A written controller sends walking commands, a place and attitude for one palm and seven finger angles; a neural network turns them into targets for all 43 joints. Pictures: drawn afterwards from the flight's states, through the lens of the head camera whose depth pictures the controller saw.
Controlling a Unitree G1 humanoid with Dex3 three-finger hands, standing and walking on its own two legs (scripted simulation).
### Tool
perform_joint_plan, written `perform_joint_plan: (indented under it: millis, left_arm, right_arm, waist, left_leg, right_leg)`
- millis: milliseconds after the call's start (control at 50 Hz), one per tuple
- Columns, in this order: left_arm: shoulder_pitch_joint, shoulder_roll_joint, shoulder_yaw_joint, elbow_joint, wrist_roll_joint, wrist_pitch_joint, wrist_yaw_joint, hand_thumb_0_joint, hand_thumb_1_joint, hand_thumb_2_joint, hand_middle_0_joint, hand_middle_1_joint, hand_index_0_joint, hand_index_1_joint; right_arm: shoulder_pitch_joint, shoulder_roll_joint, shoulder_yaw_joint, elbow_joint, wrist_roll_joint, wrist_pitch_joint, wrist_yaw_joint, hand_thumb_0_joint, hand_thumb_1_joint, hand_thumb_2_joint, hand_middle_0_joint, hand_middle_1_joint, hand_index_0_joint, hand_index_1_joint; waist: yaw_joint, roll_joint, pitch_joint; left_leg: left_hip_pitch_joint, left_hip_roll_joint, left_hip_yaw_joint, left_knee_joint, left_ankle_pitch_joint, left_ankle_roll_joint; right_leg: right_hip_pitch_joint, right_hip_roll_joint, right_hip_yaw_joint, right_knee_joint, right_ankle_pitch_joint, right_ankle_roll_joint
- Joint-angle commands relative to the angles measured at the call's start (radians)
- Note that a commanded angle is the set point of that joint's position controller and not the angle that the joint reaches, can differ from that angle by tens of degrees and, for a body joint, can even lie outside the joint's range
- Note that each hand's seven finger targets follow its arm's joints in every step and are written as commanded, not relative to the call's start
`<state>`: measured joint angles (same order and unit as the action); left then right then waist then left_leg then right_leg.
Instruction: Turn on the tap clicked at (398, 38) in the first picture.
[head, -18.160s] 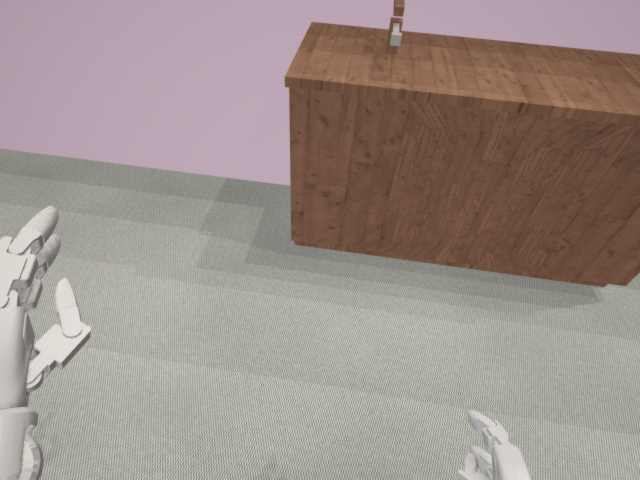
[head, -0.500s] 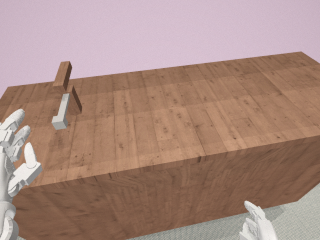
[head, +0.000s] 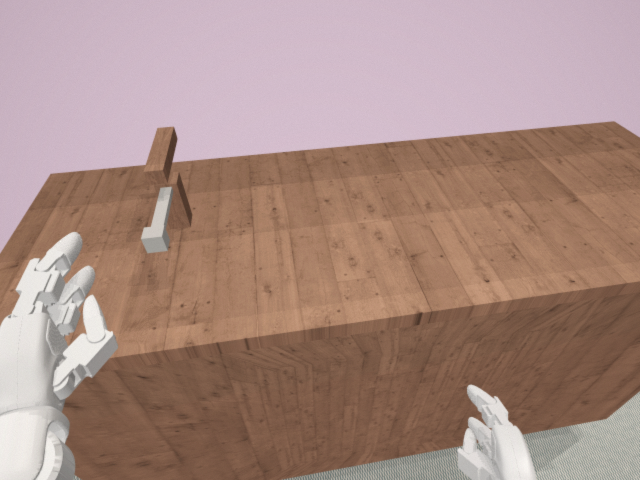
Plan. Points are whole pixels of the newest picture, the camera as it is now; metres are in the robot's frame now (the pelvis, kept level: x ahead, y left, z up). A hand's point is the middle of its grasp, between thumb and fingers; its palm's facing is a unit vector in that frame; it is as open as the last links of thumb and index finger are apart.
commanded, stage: turn the palm inward beside the body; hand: left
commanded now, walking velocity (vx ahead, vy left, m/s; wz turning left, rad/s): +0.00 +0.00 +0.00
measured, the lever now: (155, 239) +0.38 +0.30 +0.11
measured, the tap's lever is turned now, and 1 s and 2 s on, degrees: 0 0 0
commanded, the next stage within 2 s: reach beside the lever's end, fingers flat in 0.84 s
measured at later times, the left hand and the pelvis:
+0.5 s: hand (119, 345) +0.18 +0.22 +0.16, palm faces +0.47 -0.88 -0.11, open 7.4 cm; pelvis +0.00 -0.01 +0.00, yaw +1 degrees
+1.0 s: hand (131, 343) +0.19 +0.21 +0.16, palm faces +0.47 -0.87 -0.12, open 7.4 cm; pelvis +0.01 -0.02 +0.00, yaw +1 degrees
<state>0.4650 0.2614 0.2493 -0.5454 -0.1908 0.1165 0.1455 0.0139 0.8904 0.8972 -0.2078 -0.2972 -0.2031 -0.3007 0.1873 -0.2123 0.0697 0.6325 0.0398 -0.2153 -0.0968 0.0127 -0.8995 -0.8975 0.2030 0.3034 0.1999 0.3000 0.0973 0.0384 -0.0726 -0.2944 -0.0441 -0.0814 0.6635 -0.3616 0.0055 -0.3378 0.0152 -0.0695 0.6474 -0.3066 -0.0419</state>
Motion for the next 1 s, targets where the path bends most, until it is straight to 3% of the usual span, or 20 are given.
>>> perform_joint_plan:
  millis: [0, 200, 240, 300, 320, 360, 500, 520, 660, 720, 800, 840, 880, 920, 980]
  left_arm:
    - [-0.117, 0.143, 0.076, -0.248, 0.001, -0.051, 0.024, 0.0, 0.9, 0.9, -0.2, -0.3, -0.2, -0.3]
    - [-0.069, 0.119, 0.072, -0.258, -0.025, 0.004, 0.035, 0.0, 0.9, 0.9, -0.2, -0.3, -0.2, -0.3]
    - [-0.075, 0.111, 0.061, -0.284, -0.019, 0.001, 0.04, 0.0, 0.9, 0.9, -0.2, -0.3, -0.2, -0.3]
    - [-0.07, 0.117, 0.072, -0.292, -0.029, 0.0, 0.045, 0.0, 0.9, 0.9, -0.2, -0.3, -0.2, -0.3]
    - [-0.068, 0.123, 0.078, -0.285, -0.021, 0.001, 0.048, 0.0, 0.9, 0.9, -0.2, -0.3, -0.2, -0.3]
    - [-0.063, 0.102, 0.064, -0.273, -0.031, 0.003, 0.044, 0.0, 0.9, 0.9, -0.2, -0.3, -0.2, -0.3]
    - [-0.076, 0.104, 0.065, -0.266, -0.044, 0.042, 0.036, 0.0, 0.9, 0.9, -0.2, -0.3, -0.2, -0.3]
    - [-0.075, 0.119, 0.085, -0.271, -0.037, 0.042, 0.042, 0.0, 0.9, 0.9, -0.2, -0.3, -0.2, -0.3]
    - [-0.069, 0.101, 0.071, -0.264, -0.04, 0.036, 0.042, 0.0, 0.9, 0.9, -0.2, -0.3, -0.2, -0.3]
    - [-0.068, 0.116, 0.081, -0.273, -0.034, 0.032, 0.045, 0.0, 0.9, 0.9, -0.2, -0.3, -0.2, -0.3]
    - [-0.069, 0.106, 0.074, -0.264, -0.046, 0.034, 0.041, 0.0, 0.9, 0.9, -0.2, -0.3, -0.2, -0.3]
    - [-0.078, 0.099, 0.062, -0.276, -0.037, 0.03, 0.043, 0.0, 0.9, 0.9, -0.2, -0.3, -0.2, -0.3]
    - [-0.066, 0.104, 0.072, -0.262, -0.045, 0.031, 0.041, 0.0, 0.9, 0.9, -0.2, -0.3, -0.2, -0.3]
    - [-0.072, 0.115, 0.086, -0.266, -0.042, 0.028, 0.042, 0.0, 0.9, 0.9, -0.2, -0.3, -0.2, -0.3]
    - [-0.096, 0.123, 0.104, -0.205, -0.053, 0.033, 0.038, 0.0, 0.9, 0.9, -0.2, -0.3, -0.2, -0.3]
  right_arm:
    - [-0.166, -0.12, -0.05, -0.167, -0.003, -0.065, -0.019, 0.0, -0.9, -0.9, 0.2, 0.3, 0.2, 0.3]
    - [-0.171, -0.12, -0.051, -0.166, -0.001, -0.061, -0.022, 0.0, -0.9, -0.9, 0.2, 0.3, 0.2, 0.3]
    - [-0.172, -0.117, -0.05, -0.164, -0.001, -0.063, -0.021, 0.0, -0.9, -0.9, 0.2, 0.3, 0.2, 0.3]
    - [-0.162, -0.122, -0.055, -0.163, -0.004, -0.069, -0.02, 0.0, -0.9, -0.9, 0.2, 0.3, 0.2, 0.3]
    - [-0.169, -0.121, -0.051, -0.154, -0.001, -0.069, -0.021, 0.0, -0.9, -0.9, 0.2, 0.3, 0.2, 0.3]
    - [-0.156, -0.121, -0.056, -0.155, -0.001, -0.071, -0.02, 0.0, -0.9, -0.9, 0.2, 0.3, 0.2, 0.3]
    - [-0.163, -0.122, -0.054, -0.156, 0.005, -0.069, -0.025, 0.0, -0.9, -0.9, 0.2, 0.3, 0.2, 0.3]
    - [-0.176, -0.12, -0.052, -0.152, 0.006, -0.069, -0.026, 0.0, -0.9, -0.9, 0.2, 0.3, 0.2, 0.3]
    - [-0.16, -0.119, -0.056, -0.154, 0.004, -0.072, -0.022, 0.0, -0.9, -0.9, 0.2, 0.3, 0.2, 0.3]
    - [-0.169, -0.119, -0.053, -0.15, 0.005, -0.073, -0.021, 0.0, -0.9, -0.9, 0.2, 0.3, 0.2, 0.3]
    - [-0.158, -0.121, -0.056, -0.153, 0.003, -0.074, -0.021, 0.0, -0.9, -0.9, 0.2, 0.3, 0.2, 0.3]
    - [-0.16, -0.117, -0.054, -0.154, 0.005, -0.073, -0.021, 0.0, -0.9, -0.9, 0.2, 0.3, 0.2, 0.3]
    - [-0.157, -0.12, -0.058, -0.155, 0.003, -0.076, -0.021, 0.0, -0.9, -0.9, 0.2, 0.3, 0.2, 0.3]
    - [-0.17, -0.118, -0.055, -0.15, 0.005, -0.078, -0.023, 0.0, -0.9, -0.9, 0.2, 0.3, 0.2, 0.3]
    - [-0.156, -0.121, -0.06, -0.14, 0.006, -0.07, -0.025, 0.0, -0.9, -0.9, 0.2, 0.3, 0.2, 0.3]
  waist:
    - [-0.008, 0.019, -0.022]
    - [-0.003, -0.009, -0.021]
    - [-0.006, 0.017, -0.029]
    - [-0.003, 0.003, -0.053]
    - [-0.002, 0.036, -0.041]
    - [-0.006, 0.001, -0.042]
    - [-0.003, -0.011, -0.022]
    - [0.002, 0.01, -0.022]
    - [-0.003, -0.028, -0.03]
    - [0.001, 0.009, -0.03]
    - [-0.003, -0.025, -0.034]
    - [-0.004, -0.005, -0.028]
    - [-0.003, -0.04, -0.035]
    - [0.0, -0.012, -0.026]
    - [-0.006, -0.044, -0.022]
  left_leg:
    - [-0.042, 0.037, 0.006, -0.141, 0.077, 0.015]
    - [-0.043, 0.037, 0.01, -0.131, 0.107, 0.018]
    - [-0.032, 0.033, 0.013, -0.127, 0.129, 0.018]
    - [-0.023, 0.034, 0.012, -0.116, 0.181, 0.016]
    - [-0.021, 0.033, 0.014, -0.115, 0.181, 0.014]
    - [-0.02, 0.036, 0.013, -0.119, 0.187, 0.012]
    - [-0.027, 0.032, 0.011, -0.127, 0.163, 0.018]
    - [-0.018, 0.03, 0.014, -0.126, 0.169, 0.019]
    - [-0.02, 0.031, 0.017, -0.121, 0.17, 0.022]
    - [-0.013, 0.029, 0.022, -0.115, 0.184, 0.022]
    - [-0.022, 0.029, 0.02, -0.115, 0.175, 0.025]
    - [-0.018, 0.028, 0.019, -0.117, 0.174, 0.024]
    - [-0.021, 0.029, 0.021, -0.113, 0.176, 0.027]
    - [-0.016, 0.027, 0.022, -0.11, 0.177, 0.027]
    - [-0.036, 0.028, 0.022, -0.111, 0.162, 0.027]
  right_leg:
    - [0.04, -0.036, 0.014, -0.135, -0.033, 0.023]
    - [0.061, -0.039, 0.017, -0.152, -0.01, 0.026]
    - [0.062, -0.039, 0.019, -0.148, 0.011, 0.024]
    - [0.078, -0.04, 0.017, -0.141, 0.064, 0.023]
    - [0.07, -0.039, 0.018, -0.141, 0.061, 0.021]
    - [0.073, -0.037, 0.012, -0.139, 0.074, 0.022]
    - [0.083, -0.042, 0.023, -0.159, 0.051, 0.027]
    - [0.084, -0.04, 0.026, -0.161, 0.055, 0.025]
    - [0.089, -0.042, 0.031, -0.167, 0.061, 0.031]
    - [0.09, -0.044, 0.033, -0.167, 0.079, 0.029]
    - [0.1, -0.047, 0.04, -0.172, 0.078, 0.034]
    - [0.09, -0.046, 0.037, -0.17, 0.07, 0.031]
    - [0.1, -0.047, 0.041, -0.175, 0.082, 0.036]
    - [0.098, -0.048, 0.047, -0.18, 0.077, 0.034]
    - [0.098, -0.051, 0.055, -0.188, 0.062, 0.04]
